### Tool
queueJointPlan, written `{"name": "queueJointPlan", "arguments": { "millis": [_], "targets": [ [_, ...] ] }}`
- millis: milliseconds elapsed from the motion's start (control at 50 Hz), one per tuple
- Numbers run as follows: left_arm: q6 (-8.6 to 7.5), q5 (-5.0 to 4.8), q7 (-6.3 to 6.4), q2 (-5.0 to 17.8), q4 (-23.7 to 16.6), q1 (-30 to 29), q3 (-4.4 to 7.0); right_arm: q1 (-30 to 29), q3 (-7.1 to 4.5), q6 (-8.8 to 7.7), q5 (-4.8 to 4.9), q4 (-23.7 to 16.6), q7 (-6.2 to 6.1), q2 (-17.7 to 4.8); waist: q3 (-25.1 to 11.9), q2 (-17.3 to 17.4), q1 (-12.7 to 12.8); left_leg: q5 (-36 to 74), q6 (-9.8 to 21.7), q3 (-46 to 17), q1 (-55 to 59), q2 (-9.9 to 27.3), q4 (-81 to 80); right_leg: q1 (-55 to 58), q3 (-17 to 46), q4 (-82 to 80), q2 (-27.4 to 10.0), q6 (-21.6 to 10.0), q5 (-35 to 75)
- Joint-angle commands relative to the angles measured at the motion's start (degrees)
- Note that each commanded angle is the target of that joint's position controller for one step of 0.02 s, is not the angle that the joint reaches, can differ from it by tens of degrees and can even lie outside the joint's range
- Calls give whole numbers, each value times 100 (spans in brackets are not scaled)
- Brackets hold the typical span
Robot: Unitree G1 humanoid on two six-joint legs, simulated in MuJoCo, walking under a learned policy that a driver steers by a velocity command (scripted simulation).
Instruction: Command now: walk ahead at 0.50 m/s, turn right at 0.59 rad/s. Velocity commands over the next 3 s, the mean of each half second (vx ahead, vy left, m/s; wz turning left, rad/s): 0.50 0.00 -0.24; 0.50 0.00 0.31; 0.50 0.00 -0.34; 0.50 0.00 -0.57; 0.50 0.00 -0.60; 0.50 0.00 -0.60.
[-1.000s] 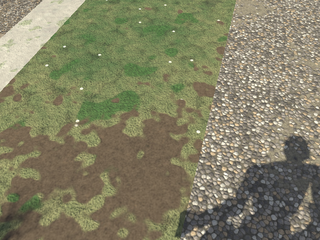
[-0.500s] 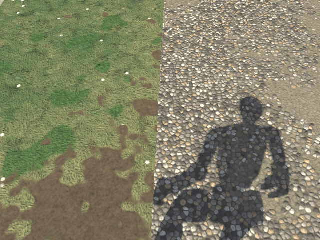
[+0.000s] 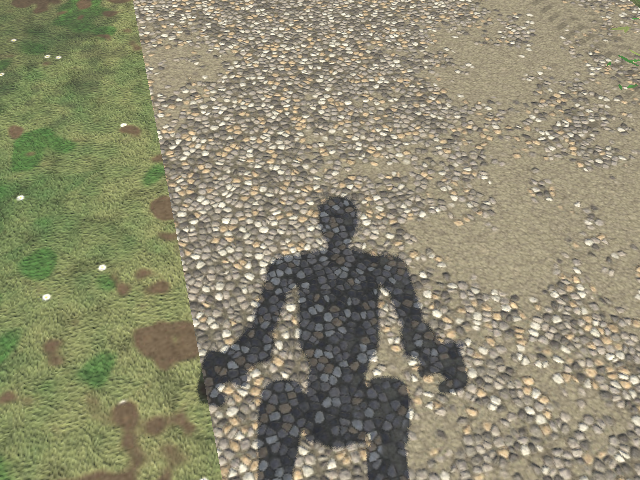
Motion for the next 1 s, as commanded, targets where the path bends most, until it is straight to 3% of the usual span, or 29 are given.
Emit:
{"name": "queueJointPlan", "arguments": {
  "millis": [20,80,160,220,260,300,320,340,360,380,400,420,440,460,480,520,600,700,800,860,880,900,920,940,960,980,1000],
  "targets": [
    [2,1,-11,260,-522,-29,98,-10,-179,-118,18,-195,6,-689,-8,833,36,646,920,-1306,675,1606,-1466,-971,242,-108,-500,54,472],
    [-29,46,-1,136,-603,-309,46,235,-218,-115,8,7,17,-824,-14,630,-20,1340,1017,-911,905,1620,-1514,-1169,326,-870,-451,108,1030],
    [-148,70,-134,-1,-745,-1038,-44,381,-205,-18,104,174,5,-939,156,627,-237,1448,870,-337,1060,1440,-1520,-870,-107,-2397,-380,69,1948],
    [-200,31,-241,-54,-932,-1599,-94,734,-212,71,183,352,8,-1084,332,657,-444,1322,847,-313,1329,1567,-1453,-699,-427,-3073,-304,22,1872],
    [-216,9,-283,30,-1054,-1776,-75,870,-225,147,223,462,12,-1165,396,754,-428,1559,804,-370,1668,1751,-1306,-646,-506,-3369,-223,-100,1423],
    [-231,38,-300,196,-1054,-1570,-5,813,-243,217,262,522,-8,-1276,250,906,-175,2641,706,-300,1881,1819,-854,-115,-655,-3681,-19,-304,1000],
    [-239,77,-285,347,-900,-1014,90,708,-240,250,285,538,-25,-1314,-96,917,205,3579,588,-88,1825,1682,-182,760,-818,-3992,186,-445,1182],
    [-225,104,-238,634,-603,-117,249,743,-187,258,264,547,-50,-1196,-670,805,615,3925,422,168,1382,1421,886,2156,-857,-4084,309,-613,1466],
    [-181,155,-133,1124,-404,969,399,697,-50,220,91,363,-64,-891,-1513,71,1018,2120,169,321,-33,1118,2782,4040,525,-3856,-826,-1001,1864],
    [-189,171,-132,1550,-390,952,413,1269,156,79,55,225,1,-238,-2139,-1317,482,-2160,-108,-151,-2115,91,4576,5394,3357,-4634,-2119,-1897,944],
    [-224,143,-151,1008,-397,1002,289,882,5,-32,223,297,46,-854,-2101,-655,763,-2247,-42,-910,-2694,323,5192,5237,3578,-4957,-2075,-1793,615],
    [-251,144,-155,793,-383,641,204,448,-43,-62,358,130,69,-979,-1256,-513,674,-1766,16,-819,-3023,569,5216,4544,2556,-4998,-1904,-1549,1069],
    [-266,127,-166,612,-392,257,147,261,-29,-46,308,135,43,-898,-850,-115,482,-1267,7,-757,-2817,806,4911,3758,1834,-5112,-1630,-1368,1548],
    [-290,147,-189,440,-397,-45,104,215,-56,6,221,156,31,-859,-552,-73,298,-941,-37,-766,-2574,948,4595,3124,1350,-5315,-1426,-1265,1817],
    [-335,180,-196,310,-383,-223,74,389,-72,101,220,221,35,-797,-455,-149,103,-693,-64,-846,-2215,1056,4456,2702,1012,-5548,-1295,-1194,1888],
    [-460,196,-192,326,-251,-296,105,565,-54,268,241,287,14,-570,-320,-149,-57,-425,-154,-901,-1971,1019,4309,2261,583,-5903,-1273,-1220,2070],
    [-527,265,-80,412,31,-129,156,93,-84,355,206,126,-22,-494,70,-28,13,541,-274,-1188,-2583,879,3517,2325,-180,-6158,-1234,-1096,2349],
    [-495,213,19,580,248,-10,196,-692,-16,307,152,-136,130,-323,337,34,297,1670,-192,-766,-2511,755,2018,2628,-930,-6254,-1194,-839,2326],
    [-320,93,67,745,530,296,273,-1323,18,306,158,-588,297,-310,529,31,497,941,80,-370,-2784,673,1341,3605,-1224,-5792,-1505,-696,2873],
    [-191,57,131,980,510,103,331,-928,-104,337,172,-691,350,-539,74,-257,149,45,403,166,-1820,189,1287,3802,-1476,-4723,-1496,-480,5431],
    [-150,44,141,987,557,115,313,-292,-209,343,164,-556,327,-689,-309,-224,-228,12,564,250,-837,-73,1087,3600,-1532,-3857,-1394,-403,6038],
    [-155,39,144,887,611,196,244,626,-377,343,170,-316,243,-971,-796,-32,-697,470,776,54,729,-180,736,2874,-1613,-2681,-1171,-243,5555],
    [-219,226,111,432,507,383,69,1400,-510,373,159,-153,99,-1548,-1421,1119,-789,1004,1153,-1769,2523,1132,779,1234,-1632,-679,-745,-37,2248],
    [-383,106,0,-40,498,977,-104,1283,-457,307,140,-207,128,-1702,-2379,1912,-307,99,2271,-4927,3879,2476,-276,-561,-603,1117,343,177,-1514],
    [-520,-151,-66,652,509,261,65,1288,-333,279,99,-246,151,-1208,-2145,889,-727,-156,1920,-4481,3583,2373,-574,-1025,230,1397,58,47,-1283],
    [-555,-271,-84,673,337,-260,78,954,-280,242,59,-243,139,-1026,-1280,791,-655,117,1623,-3379,2736,2179,-576,-1241,147,1176,-173,-73,-856],
    [-532,-172,-34,559,352,-383,57,514,-219,205,59,-247,144,-858,-749,337,-353,599,1359,-2649,1799,1930,-677,-993,87,634,-507,-81,-362]
  ]
}}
